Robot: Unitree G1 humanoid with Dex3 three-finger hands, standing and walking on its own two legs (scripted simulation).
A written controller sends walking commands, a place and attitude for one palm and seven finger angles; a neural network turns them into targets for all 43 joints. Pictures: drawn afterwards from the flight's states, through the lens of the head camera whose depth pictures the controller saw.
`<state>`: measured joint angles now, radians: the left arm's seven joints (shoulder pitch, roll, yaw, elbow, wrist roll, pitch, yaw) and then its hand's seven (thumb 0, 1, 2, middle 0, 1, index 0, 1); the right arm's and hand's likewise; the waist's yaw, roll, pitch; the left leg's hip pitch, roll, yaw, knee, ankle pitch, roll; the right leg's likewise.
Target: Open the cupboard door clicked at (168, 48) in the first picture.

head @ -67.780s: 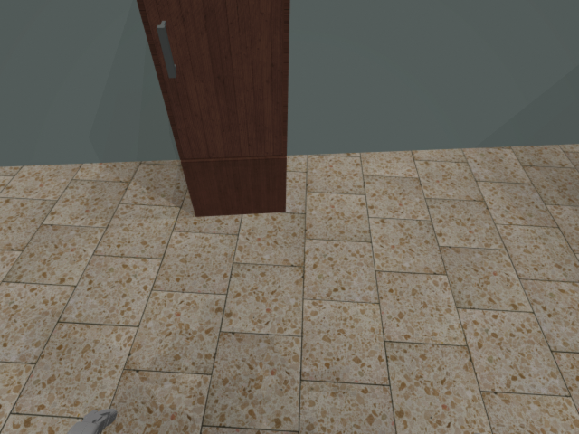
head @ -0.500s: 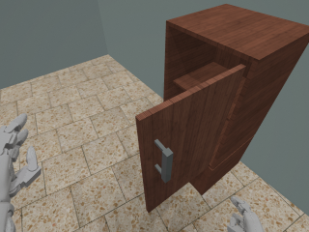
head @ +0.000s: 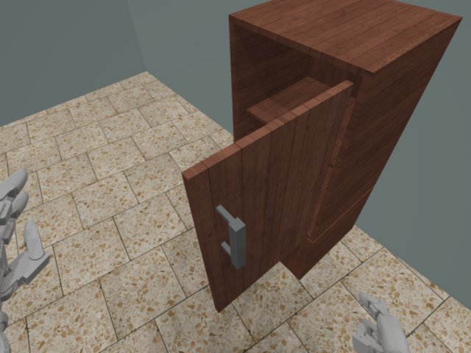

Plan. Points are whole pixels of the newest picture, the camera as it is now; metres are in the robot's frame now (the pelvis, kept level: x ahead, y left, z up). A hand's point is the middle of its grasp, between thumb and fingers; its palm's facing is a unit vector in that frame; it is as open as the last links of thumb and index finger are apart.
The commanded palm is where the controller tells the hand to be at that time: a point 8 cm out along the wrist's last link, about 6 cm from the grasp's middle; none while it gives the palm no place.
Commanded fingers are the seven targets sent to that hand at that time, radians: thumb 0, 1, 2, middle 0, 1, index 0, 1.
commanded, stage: step back with the hand held close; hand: left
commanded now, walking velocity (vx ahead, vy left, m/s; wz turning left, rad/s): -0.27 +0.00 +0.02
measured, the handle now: (230, 238) +0.31 +0.04 +0.02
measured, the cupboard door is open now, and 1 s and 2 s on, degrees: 89 89 89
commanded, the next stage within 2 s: stop stepping back and stand still in 1.08 s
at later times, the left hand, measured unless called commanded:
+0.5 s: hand out of the picture +0.13 +0.29 +0.14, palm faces +0.43 -0.76 -0.48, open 7.4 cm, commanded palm +0.07 +0.32 +0.17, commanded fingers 0.00 0.90 0.90 -0.20 -0.30 -0.20 -0.30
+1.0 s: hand out of the picture +0.03 +0.34 +0.17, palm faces +0.53 -0.75 -0.40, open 7.5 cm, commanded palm -0.03 +0.36 +0.17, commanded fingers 0.00 0.90 0.90 -0.20 -0.30 -0.20 -0.30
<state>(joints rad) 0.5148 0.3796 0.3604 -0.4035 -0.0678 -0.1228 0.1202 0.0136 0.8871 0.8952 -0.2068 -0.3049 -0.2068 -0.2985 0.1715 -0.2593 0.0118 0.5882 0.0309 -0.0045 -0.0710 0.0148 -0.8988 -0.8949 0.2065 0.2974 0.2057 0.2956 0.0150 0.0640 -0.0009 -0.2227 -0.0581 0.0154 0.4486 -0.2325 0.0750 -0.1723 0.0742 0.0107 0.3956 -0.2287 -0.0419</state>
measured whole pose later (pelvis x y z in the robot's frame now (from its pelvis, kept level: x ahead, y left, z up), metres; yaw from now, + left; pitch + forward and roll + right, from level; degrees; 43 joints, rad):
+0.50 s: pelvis -0.07 +0.02 -0.02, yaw +0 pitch -1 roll -2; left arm 0.54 0.42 0.42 -0.48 -0.02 -0.16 0.15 0.01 0.88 0.89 -0.21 -0.31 -0.21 -0.30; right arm 0.21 -0.24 0.01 0.55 0.02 0.00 -0.09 0.01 -0.90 -0.89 0.21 0.30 0.20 0.30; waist 0.00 0.01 0.01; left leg -0.39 -0.07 0.04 0.60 -0.21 0.12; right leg -0.35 0.07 0.02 0.57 -0.22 0.00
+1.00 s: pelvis -0.15 +0.05 -0.02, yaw +3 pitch +2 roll -6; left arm 0.50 0.45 0.49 -0.58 -0.05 -0.22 0.16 0.01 0.88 0.89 -0.21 -0.31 -0.21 -0.30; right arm 0.16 -0.18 -0.01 0.63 0.00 -0.08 -0.05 0.02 -0.90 -0.89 0.21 0.30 0.21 0.30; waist 0.03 0.01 -0.02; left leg -0.53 0.03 0.13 0.51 -0.05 0.13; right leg -0.34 0.10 0.02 1.10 -0.52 0.01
